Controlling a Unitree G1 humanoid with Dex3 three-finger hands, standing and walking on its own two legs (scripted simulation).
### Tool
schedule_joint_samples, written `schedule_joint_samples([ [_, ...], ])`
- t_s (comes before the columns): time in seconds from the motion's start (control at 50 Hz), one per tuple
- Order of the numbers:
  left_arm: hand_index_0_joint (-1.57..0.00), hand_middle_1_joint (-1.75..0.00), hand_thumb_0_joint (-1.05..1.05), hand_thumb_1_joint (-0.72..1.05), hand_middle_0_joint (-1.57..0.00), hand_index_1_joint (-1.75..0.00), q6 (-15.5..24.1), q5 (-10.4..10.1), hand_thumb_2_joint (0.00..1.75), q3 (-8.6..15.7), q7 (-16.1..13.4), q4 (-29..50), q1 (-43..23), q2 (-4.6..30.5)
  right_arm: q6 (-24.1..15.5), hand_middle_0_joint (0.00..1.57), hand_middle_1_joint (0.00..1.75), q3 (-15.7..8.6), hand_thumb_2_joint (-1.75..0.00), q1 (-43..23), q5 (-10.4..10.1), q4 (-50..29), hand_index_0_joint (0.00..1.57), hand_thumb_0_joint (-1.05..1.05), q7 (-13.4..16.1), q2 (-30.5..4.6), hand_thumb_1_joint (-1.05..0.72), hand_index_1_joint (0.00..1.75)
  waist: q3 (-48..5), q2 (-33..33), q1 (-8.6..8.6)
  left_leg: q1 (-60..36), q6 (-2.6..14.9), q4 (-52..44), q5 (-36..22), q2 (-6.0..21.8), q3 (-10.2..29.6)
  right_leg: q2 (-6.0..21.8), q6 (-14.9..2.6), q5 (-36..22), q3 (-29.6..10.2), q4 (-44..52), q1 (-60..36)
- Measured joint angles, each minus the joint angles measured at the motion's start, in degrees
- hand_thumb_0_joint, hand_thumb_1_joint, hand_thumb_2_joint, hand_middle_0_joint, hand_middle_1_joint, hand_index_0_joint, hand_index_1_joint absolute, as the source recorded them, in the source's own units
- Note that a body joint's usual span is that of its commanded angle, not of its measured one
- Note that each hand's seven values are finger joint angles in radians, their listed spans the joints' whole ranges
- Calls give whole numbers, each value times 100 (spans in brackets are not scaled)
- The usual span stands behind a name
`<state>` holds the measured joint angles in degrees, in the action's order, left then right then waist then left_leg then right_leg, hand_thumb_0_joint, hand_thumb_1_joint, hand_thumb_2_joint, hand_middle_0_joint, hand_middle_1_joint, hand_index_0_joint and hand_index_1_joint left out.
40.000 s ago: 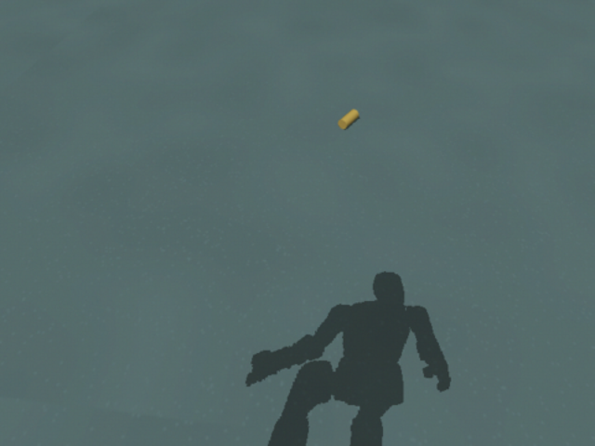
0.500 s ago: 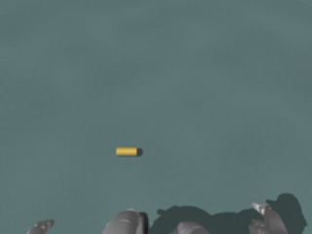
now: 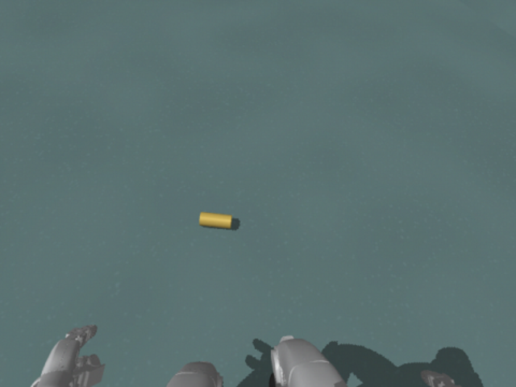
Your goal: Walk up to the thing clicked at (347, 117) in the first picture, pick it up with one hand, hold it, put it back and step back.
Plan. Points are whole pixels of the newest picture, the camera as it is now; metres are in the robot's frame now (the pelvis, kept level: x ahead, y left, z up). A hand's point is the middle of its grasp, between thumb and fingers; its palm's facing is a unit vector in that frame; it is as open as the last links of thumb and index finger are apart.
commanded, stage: step back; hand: left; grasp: from above
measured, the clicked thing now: (215, 220) +0.73 +0.12 -0.73
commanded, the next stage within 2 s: stand in 2.00 s
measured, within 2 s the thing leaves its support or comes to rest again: neither
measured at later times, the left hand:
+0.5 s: hand out of the picture -0.11 +0.22 -0.13, palm faces -0.06 -0.91 -0.41, open 7.4 cm
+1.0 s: hand out of the picture -0.24 +0.20 -0.16, palm faces -0.02 -0.94 -0.34, open 7.4 cm
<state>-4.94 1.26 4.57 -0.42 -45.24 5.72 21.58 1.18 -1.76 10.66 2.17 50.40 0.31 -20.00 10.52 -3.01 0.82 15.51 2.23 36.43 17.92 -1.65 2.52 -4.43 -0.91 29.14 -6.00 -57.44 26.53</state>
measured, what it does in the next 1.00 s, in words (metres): walks backwards: right foot, then left foot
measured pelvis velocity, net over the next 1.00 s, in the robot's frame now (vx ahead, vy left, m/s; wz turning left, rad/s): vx -0.34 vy -0.06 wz -0.04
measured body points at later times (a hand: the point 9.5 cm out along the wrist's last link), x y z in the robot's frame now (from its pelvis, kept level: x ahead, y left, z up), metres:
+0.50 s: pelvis -0.17 -0.04 +0.00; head -0.14 -0.07 +0.45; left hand -0.11 +0.27 -0.10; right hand -0.10 -0.37 -0.12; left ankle -0.12 +0.11 -0.65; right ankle -0.17 -0.15 -0.73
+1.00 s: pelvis -0.34 -0.06 +0.00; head -0.29 -0.04 +0.44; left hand -0.24 +0.25 -0.13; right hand -0.21 -0.38 -0.09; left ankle -0.27 +0.06 -0.73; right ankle -0.39 -0.21 -0.68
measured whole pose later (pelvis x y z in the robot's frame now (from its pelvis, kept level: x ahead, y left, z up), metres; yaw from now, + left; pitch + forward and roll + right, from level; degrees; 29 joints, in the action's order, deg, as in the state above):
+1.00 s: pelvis -0.34 -0.06 +0.00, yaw -2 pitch -1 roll +0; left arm -3.6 1.2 4.3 0.6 -47.5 10.5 22.1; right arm 0.8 -2.0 7.3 2.5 47.4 1.0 -21.3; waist 7.1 -3.1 -1.5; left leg 20.7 0.9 35.0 13.2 2.2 -1.0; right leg -1.5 0.7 28.1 -6.3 -54.6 19.0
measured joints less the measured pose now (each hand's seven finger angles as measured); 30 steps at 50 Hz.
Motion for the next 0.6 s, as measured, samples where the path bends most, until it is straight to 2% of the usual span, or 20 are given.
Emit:
schedule_joint_samples([
  [0.06, -21, -30, 1, 91, -21, -30, 9, -49, 90, 45, 24, -30, 156, 54, -4, 20, 30, 26, -90, -43, 17, -59, 21, 0, 28, 38, -90, 30, -144, 5, -64, 102, -27, -317, -317, 132, -44, -265, -22, -101, -323, -1047, 84],
  [0.14, -21, -30, 1, 91, -21, -30, 43, -17, 90, 122, 18, -65, 368, 154, -51, 20, 30, -9, -90, -239, -20, -244, 21, 0, 68, 20, -90, 30, -129, -6, -151, 331, -46, -433, -600, 245, -158, -186, 180, -161, -443, -1192, -216],
  [0.2, -21, -30, 1, 91, -21, -30, 44, 8, 90, 150, 17, -134, 489, 241, -84, 20, 30, -19, -90, -417, -40, -411, 21, 0, 83, 2, -90, 30, -34, -40, -194, 522, -71, -390, -759, 318, -281, -2, 295, -118, -386, -593, -529],
  [0.24, -21, -30, 1, 91, -21, -30, 33, 11, 90, 146, 31, -199, 525, 268, -79, 20, 30, -23, -90, -515, -26, -510, 21, 0, 74, -33, -90, 30, 30, -37, -205, 658, -103, -330, -861, 368, -351, 129, 312, -75, -261, -38, -733],
  [0.32, -21, -30, 1, 91, -21, -30, 81, 6, 90, 109, 128, -307, 600, 217, 28, 20, 30, -39, -90, -625, -12, -585, 21, 0, 36, -200, -90, 30, 29, 89, -244, 989, -225, -139, -1048, 486, -456, 380, 137, -313, 182, 1471, -1235],
  [0.36, -21, -30, 1, 91, -21, -30, 127, 47, 90, 100, 174, -423, 624, 34, 119, 20, 30, -101, -90, -660, -39, -510, 21, 0, 44, -368, -90, 30, 48, 473, -183, 1155, -235, 71, -962, 643, -249, 215, 64, -514, 410, 1763, -1336],
  [0.38, -21, -30, 1, 91, -21, -30, 125, 86, 90, 80, 211, -433, 685, -40, 164, 20, 30, -138, -90, -605, -64, -451, 21, 0, 73, -401, -90, 30, -4, 583, -133, 1266, -215, 266, -433, 553, -50, 197, 40, -569, 501, 1733, -1296],
  [0.4, -21, -30, 1, 91, -21, -30, 102, 124, 90, 50, 245, -412, 768, -66, 204, 20, 30, -169, -90, -495, -77, -389, 21, 0, 114, -386, -90, 30, -111, 547, -164, 1404, -239, 647, 193, 333, 97, 275, -2, -594, 496, 1673, -1205],
  [0.42, -21, -30, 1, 91, -21, -30, 78, 143, 90, 30, 257, -395, 841, -72, 236, 20, 30, -183, -90, -378, -85, -315, 21, 0, 141, -358, -90, 30, -209, 440, -258, 1518, -267, 1160, 593, 101, 160, 383, -52, -635, 414, 1654, -1125],
  [0.44, -21, -30, 1, 91, -21, -30, 61, 154, 90, 23, 250, -391, 901, -83, 252, 20, 30, -179, -90, -272, -102, -240, 21, 0, 142, -345, -90, 30, -280, 343, -344, 1580, -276, 1650, 758, -100, 204, 479, -84, -716, 323, 1712, -1083],
  [0.46, -21, -30, 1, 90, -21, -30, 49, 165, 90, 18, 229, -394, 941, -108, 250, 20, 30, -169, -90, -171, -120, -178, 21, 0, 131, -358, -90, 30, -334, 304, -379, 1605, -277, 2068, 762, -265, 283, 547, -87, -837, 284, 1838, -1071],
  [0.52, -21, -30, 1, 90, -21, -30, 31, 177, 90, 45, 174, -369, 915, -176, 186, 20, 30, -152, -90, 142, -131, -90, 21, 0, 142, -419, -90, 30, -463, 390, -281, 1557, -306, 2911, 631, -527, 532, 610, -33, -1193, 427, 2211, -982],
  [0.56, -21, -30, 1, 90, -21, -30, 61, 201, 90, 64, 132, -245, 822, -157, 151, 20, 30, -125, -90, 299, -138, -31, 21, 0, 159, -410, -90, 30, -448, 410, -243, 1293, -348, 2912, 697, -516, 505, 606, -52, -1335, 519, 2280, -852],
  [0.6, -21, -30, 1, 90, -21, -30, 101, 204, 90, 78, 75, -93, 661, -119, 130, 20, 30, -92, -90, 408, -129, 23, 21, 0, 169, -368, -90, 30, -368, 413, -174, 928, -387, 2473, 917, -403, 380, 611, -77, -1434, 669, 2271, -721],
])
